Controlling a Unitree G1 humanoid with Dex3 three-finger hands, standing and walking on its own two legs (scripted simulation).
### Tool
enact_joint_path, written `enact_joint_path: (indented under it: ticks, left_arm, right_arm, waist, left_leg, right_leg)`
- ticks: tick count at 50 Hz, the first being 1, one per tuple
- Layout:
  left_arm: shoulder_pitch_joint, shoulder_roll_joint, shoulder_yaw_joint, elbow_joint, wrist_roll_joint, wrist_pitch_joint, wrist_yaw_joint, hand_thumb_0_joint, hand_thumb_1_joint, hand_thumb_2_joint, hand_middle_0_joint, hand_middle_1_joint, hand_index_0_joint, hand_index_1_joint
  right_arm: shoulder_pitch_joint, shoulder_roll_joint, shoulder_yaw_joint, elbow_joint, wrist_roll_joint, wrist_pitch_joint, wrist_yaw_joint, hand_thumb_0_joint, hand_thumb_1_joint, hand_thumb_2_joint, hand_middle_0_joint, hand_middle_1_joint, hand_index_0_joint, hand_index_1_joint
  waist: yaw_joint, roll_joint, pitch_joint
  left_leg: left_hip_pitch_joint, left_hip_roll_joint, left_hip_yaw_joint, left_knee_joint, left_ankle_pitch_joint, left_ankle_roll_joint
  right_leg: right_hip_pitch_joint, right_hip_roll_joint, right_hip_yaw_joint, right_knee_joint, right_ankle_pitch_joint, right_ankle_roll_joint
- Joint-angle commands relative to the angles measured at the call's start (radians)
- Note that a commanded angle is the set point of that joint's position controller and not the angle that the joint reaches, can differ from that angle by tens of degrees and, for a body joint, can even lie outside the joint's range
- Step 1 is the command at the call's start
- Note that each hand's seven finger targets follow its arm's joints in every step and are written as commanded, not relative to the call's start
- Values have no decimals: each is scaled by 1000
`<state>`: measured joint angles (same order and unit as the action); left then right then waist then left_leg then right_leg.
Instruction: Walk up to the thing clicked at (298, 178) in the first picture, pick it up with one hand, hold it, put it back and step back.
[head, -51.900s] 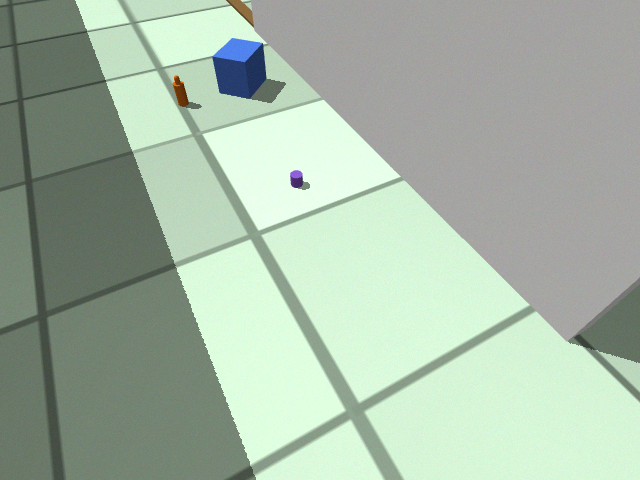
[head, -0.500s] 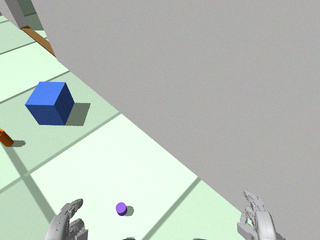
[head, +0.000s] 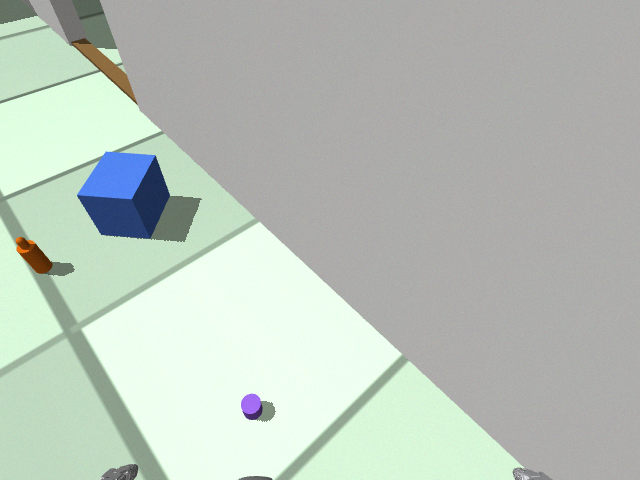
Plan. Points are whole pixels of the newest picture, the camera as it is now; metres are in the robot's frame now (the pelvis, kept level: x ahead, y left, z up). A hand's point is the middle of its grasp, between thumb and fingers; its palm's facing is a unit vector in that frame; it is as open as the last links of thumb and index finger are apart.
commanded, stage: stand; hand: left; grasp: from above
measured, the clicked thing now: (251, 406) +0.41 +0.20 -0.72
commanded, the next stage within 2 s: none
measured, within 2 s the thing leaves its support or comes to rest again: neither
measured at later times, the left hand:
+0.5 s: hand out of the picture +0.03 +0.24 -0.14, palm faces +0.04 -0.94 -0.33, open 7.3 cm
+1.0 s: hand out of the picture +0.06 +0.22 -0.13, palm faces +0.02 -0.95 -0.33, open 7.3 cm
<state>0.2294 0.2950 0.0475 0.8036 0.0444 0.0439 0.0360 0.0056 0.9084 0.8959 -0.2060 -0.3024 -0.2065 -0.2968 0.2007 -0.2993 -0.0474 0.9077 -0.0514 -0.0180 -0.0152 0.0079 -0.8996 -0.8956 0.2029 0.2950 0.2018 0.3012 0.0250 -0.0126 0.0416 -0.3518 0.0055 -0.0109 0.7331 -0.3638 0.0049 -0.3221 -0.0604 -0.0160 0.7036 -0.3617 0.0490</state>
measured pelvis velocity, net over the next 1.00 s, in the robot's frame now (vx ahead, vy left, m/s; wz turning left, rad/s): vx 0.01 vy -0.01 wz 0.00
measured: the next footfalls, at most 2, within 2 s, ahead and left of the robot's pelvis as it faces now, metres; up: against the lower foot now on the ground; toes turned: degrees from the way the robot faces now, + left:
none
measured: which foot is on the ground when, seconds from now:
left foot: down 0.00-1.00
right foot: down 0.00-1.00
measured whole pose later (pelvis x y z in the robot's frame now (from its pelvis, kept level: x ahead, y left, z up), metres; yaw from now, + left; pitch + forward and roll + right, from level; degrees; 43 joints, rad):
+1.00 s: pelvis +0.01 -0.01 +0.03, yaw +0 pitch -4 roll +0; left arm 0.13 0.29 0.03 1.14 0.02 0.00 0.02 0.00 0.91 0.90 -0.21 -0.30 -0.21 -0.30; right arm 0.14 -0.31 -0.02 1.13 -0.02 0.01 -0.02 0.00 -0.90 -0.90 0.20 0.29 0.20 0.30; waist 0.01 0.01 0.08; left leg -0.11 0.02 -0.01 0.37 -0.19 -0.02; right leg -0.09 -0.04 -0.03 0.35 -0.19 0.03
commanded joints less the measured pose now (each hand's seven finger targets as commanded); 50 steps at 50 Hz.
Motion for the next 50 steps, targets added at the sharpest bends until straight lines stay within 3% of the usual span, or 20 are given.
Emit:
enact_joint_path:
  ticks: [1,7,11,14,22,27,30,35,40,42,50]
  left_arm:
    - [-37,141,40,6,-4,-50,5,0,900,900,-200,-300,-200,-301]
    - [-43,164,33,124,-11,-57,11,0,900,900,-200,-300,-200,-301]
    - [-52,161,22,181,-10,-52,9,0,900,900,-200,-300,-200,-301]
    - [-50,165,21,212,-10,-50,7,0,900,900,-200,-300,-200,-301]
    - [-52,174,18,257,-9,-53,2,0,900,900,-200,-300,-200,-301]
    - [-66,187,16,268,-10,-60,3,0,900,900,-200,-300,-200,-301]
    - [-78,195,17,266,-12,-64,3,0,900,900,-200,-300,-200,-301]
    - [-86,209,19,276,-17,-63,1,0,900,900,-200,-300,-200,-301]
    - [-93,196,18,281,-21,-67,-2,0,900,900,-200,-300,-200,-301]
    - [-106,204,20,281,-23,-65,-4,0,900,900,-200,-300,-200,-301]
    - [-121,197,18,289,-25,-63,-7,0,900,900,-200,-300,-200,-301]
  right_arm:
    - [-65,-161,-42,-40,5,-27,-15,0,-900,-900,200,300,200,300]
    - [-44,-168,-39,40,18,-12,-23,0,-900,-900,200,300,200,300]
    - [-51,-168,-33,77,22,-3,-20,0,-900,-900,200,300,200,300]
    - [-60,-177,-33,96,21,0,-20,0,-900,-900,200,300,200,300]
    - [-77,-180,-32,125,23,2,-13,0,-900,-900,200,300,200,300]
    - [-81,-178,-28,137,25,5,-8,0,-900,-900,200,300,200,300]
    - [-90,-178,-25,138,28,3,-6,0,-900,-900,200,300,200,300]
    - [-82,-183,-20,151,28,9,-4,0,-900,-900,200,300,200,300]
    - [-94,-193,-15,153,29,-1,-7,0,-900,-900,200,300,200,300]
    - [-82,-196,-11,160,30,0,-9,0,-900,-900,200,300,200,300]
    - [-92,-200,-2,169,33,-3,-10,0,-900,-900,200,300,200,300]
  waist:
    - [6,59,-79]
    - [-14,21,-64]
    - [-18,27,1]
    - [-12,43,14]
    - [-9,37,40]
    - [-15,9,46]
    - [-17,-2,17]
    - [-20,1,30]
    - [-17,24,-17]
    - [-23,24,-3]
    - [-19,12,-28]
  left_leg:
    - [87,70,-126,-255,212,45]
    - [192,69,-95,-297,294,33]
    - [168,75,-108,-378,176,26]
    - [150,82,-124,-424,126,25]
    - [148,85,-127,-460,69,19]
    - [162,77,-106,-442,103,16]
    - [203,80,-100,-428,171,17]
    - [194,79,-93,-429,131,18]
    - [227,95,-90,-422,263,18]
    - [213,93,-86,-431,227,16]
    - [230,104,-83,-435,305,13]
  right_leg:
    - [98,-25,35,-181,176,-62]
    - [155,-51,51,-284,264,-60]
    - [163,-41,40,-331,163,-51]
    - [191,-42,33,-339,165,-46]
    - [187,-47,39,-380,122,-47]
    - [175,-53,52,-416,92,-42]
    - [177,-60,57,-422,128,-47]
    - [172,-63,73,-445,86,-48]
    - [216,-64,62,-421,223,-49]
    - [215,-63,65,-424,199,-50]
    - [239,-62,55,-415,258,-49]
